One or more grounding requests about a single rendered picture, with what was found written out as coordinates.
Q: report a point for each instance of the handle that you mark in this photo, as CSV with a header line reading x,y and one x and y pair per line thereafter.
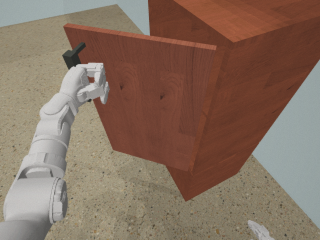
x,y
71,57

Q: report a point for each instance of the right robot hand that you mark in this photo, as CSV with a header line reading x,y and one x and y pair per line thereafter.
x,y
261,232

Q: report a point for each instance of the left robot hand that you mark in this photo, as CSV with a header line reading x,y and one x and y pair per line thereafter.
x,y
76,83

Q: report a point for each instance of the left robot forearm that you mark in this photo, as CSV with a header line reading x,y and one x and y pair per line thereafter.
x,y
47,154

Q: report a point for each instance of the cupboard door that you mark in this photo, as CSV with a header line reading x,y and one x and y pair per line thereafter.
x,y
157,90

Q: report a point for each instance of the left robot upper arm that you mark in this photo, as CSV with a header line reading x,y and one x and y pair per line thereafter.
x,y
33,206

